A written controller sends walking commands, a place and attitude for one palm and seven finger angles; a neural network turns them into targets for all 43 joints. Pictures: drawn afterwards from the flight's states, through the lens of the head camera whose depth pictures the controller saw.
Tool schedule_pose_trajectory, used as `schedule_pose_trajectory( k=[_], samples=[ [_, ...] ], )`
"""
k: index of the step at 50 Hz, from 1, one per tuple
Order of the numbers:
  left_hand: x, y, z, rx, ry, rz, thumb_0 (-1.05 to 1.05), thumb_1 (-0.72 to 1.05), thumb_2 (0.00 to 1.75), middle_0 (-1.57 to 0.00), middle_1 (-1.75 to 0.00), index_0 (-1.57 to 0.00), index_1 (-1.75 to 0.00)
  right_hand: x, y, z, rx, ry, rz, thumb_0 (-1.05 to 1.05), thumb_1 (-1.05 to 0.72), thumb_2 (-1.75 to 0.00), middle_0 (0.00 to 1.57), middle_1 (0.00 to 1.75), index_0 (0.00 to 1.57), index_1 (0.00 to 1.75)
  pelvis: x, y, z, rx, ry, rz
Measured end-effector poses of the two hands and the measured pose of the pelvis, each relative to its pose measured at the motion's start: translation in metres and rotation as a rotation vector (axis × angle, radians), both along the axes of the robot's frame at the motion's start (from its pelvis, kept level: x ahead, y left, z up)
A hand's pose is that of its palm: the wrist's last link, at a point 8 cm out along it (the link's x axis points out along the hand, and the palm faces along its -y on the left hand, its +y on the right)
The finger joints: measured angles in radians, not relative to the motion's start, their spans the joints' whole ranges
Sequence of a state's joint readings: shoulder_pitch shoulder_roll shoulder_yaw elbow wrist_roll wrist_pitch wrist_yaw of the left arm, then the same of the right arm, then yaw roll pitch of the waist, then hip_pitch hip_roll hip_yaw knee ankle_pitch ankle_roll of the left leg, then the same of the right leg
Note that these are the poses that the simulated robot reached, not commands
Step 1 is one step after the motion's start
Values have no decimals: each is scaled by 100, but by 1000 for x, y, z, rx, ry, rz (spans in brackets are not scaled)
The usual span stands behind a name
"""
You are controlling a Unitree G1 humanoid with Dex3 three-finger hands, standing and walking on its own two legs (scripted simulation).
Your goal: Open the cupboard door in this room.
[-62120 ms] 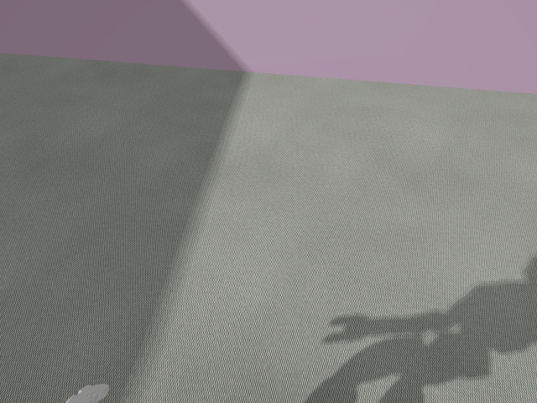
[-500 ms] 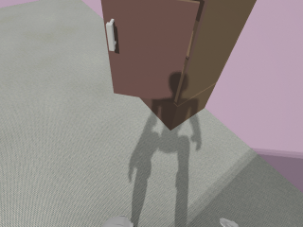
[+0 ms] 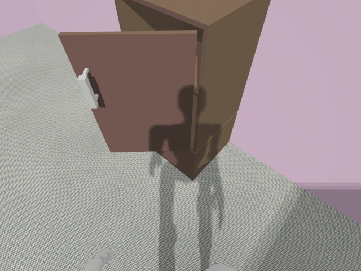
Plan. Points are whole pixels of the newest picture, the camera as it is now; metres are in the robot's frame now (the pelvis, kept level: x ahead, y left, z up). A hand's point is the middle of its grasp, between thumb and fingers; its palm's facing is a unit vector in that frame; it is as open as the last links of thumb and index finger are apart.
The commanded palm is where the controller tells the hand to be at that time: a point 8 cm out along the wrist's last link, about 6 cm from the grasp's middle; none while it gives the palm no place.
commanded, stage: come to a stop and stand still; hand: left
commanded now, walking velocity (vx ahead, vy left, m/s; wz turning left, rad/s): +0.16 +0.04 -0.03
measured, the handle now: (90, 88) +0.66 +0.30 +0.00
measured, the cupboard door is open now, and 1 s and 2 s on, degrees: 43 43 43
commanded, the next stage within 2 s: look again from close up in 1.80 s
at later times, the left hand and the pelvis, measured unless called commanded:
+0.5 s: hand out of the picture +0.10 +0.22 -0.18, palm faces +0.06 -0.98 -0.18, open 7.4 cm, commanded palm none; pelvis +0.06 +0.04 +0.00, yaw +0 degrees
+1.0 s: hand out of the picture +0.08 +0.17 -0.17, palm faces -0.01 -0.98 -0.21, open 7.3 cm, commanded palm none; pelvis +0.05 -0.01 +0.00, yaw -1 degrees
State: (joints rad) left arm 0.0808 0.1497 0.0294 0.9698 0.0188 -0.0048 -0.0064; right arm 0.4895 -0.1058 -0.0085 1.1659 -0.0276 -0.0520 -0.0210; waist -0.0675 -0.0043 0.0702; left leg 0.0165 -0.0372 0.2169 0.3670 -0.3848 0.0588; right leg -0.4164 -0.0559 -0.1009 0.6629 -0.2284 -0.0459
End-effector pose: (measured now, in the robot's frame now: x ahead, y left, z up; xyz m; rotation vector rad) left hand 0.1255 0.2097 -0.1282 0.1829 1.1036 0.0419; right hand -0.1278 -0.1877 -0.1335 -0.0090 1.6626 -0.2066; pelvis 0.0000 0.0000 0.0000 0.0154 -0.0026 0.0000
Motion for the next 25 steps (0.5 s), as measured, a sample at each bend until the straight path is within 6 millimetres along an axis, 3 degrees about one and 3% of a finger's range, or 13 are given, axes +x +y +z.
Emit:
schedule_pose_trajectory(
  k=[2, 5, 13, 17, 21, 25],
  samples=[
    [13, -9, -7, -6, -16, 4, 1, 91, 90, -19, -30, -19, -29, 6, -1, -5, 16, 37, -17, 0, -91, -89, 20, 30, 20, 30, 16, -7, -7, 0, -2, 2],
    [10, -17, -9, -16, 8, 34, 1, 91, 90, -19, -30, -20, -29, 36, -9, -7, 13, 32, -15, 0, -91, -89, 20, 30, 20, 30, 30, -11, -5, -10, -14, 5],
    [-1, 17, -4, 51, 97, 108, -3, 95, 90, -20, -30, -20, -29, 176, -30, -8, -55, -225, 70, 0, -92, -89, 20, 30, 20, 30, 52, -2, 5, -21, 0, 4],
    [-10, 36, -15, 38, 143, 130, -2, 93, 90, -20, -30, -20, -29, 228, -37, -3, -125, -329, 118, 1, -94, -89, 20, 30, 20, 30, 60, 15, 0, -32, -13, 5],
    [-19, 54, -27, 21, 184, 156, 0, 92, 90, -20, -30, -20, -29, 260, -30, 7, -172, -409, 169, 1, -93, -89, 20, 30, 20, 30, 65, 30, -4, -30, -16, -2],
    [-30, 64, -23, 17, 226, 160, 0, 91, 90, -19, -30, -19, -29, 275, -20, 18, -182, -443, 203, 0, -92, -89, 20, 30, 20, 30, 64, 36, 3, -37, 0, -5]
  ],
)
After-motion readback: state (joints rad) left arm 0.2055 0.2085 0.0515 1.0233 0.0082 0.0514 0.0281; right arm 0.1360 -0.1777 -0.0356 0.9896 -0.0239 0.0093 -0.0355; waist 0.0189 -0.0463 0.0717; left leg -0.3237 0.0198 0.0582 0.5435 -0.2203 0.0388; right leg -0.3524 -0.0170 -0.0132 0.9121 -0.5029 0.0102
